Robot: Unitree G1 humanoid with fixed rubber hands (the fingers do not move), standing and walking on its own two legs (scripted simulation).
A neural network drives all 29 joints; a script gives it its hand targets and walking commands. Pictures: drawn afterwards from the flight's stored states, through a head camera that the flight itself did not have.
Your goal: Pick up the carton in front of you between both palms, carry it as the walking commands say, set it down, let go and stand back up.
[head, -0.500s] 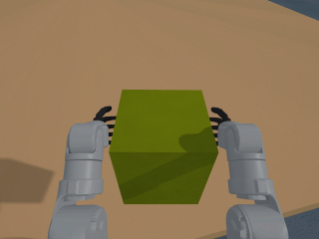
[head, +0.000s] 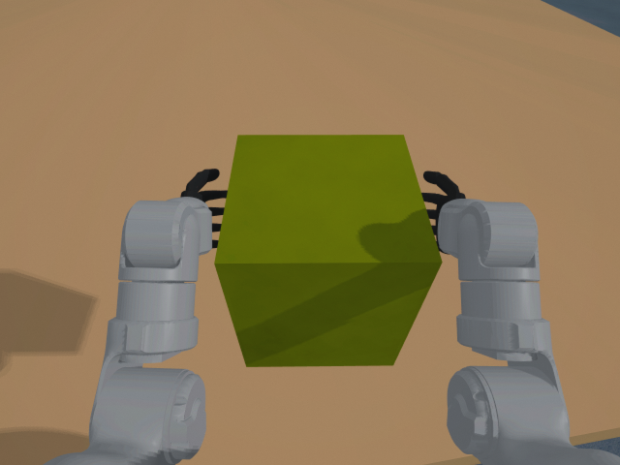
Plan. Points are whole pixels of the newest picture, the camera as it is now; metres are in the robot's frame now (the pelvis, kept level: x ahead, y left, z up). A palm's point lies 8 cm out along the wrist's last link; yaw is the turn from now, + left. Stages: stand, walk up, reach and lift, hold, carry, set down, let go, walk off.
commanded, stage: carry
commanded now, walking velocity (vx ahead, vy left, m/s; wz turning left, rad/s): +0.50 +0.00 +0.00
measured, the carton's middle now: (320, 257) +0.37 +0.01 +0.09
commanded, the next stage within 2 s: none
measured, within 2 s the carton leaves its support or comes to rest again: neither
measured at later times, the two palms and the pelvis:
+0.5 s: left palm (236, 126) +0.58 +0.15 +0.17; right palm (426, 131) +0.58 -0.15 +0.17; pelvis +0.20 -0.01 +0.01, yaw +3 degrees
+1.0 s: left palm out of the picture +0.88 +0.15 +0.35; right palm out of the picture +0.90 -0.15 +0.34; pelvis +0.52 -0.03 +0.14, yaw +3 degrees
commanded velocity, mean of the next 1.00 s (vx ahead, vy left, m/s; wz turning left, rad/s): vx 0.50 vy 0.00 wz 0.00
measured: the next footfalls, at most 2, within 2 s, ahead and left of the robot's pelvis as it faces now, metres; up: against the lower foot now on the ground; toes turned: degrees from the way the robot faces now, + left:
left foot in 0.08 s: +0.07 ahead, +0.10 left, +0.00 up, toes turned +4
right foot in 0.54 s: +0.47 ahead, -0.11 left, +0.13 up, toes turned -2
